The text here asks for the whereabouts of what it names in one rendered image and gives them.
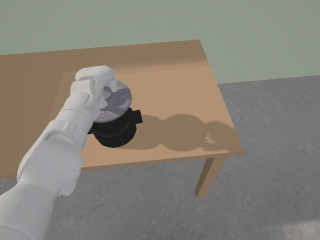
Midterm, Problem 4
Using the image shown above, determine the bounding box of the robot left upper arm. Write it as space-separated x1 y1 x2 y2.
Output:
0 139 84 240

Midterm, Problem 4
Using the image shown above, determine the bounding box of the left robot hand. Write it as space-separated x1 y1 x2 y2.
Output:
75 65 118 108

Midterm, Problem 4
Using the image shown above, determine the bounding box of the lid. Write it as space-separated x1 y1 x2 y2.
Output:
93 80 132 123

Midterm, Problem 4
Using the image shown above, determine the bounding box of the table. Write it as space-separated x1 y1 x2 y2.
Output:
0 39 244 198

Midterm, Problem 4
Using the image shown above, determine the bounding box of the knob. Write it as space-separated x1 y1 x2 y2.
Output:
102 86 113 102

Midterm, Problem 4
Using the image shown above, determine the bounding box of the robot left forearm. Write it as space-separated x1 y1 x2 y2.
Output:
17 74 104 182

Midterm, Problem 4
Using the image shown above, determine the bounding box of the pot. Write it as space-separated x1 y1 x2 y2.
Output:
88 107 143 148

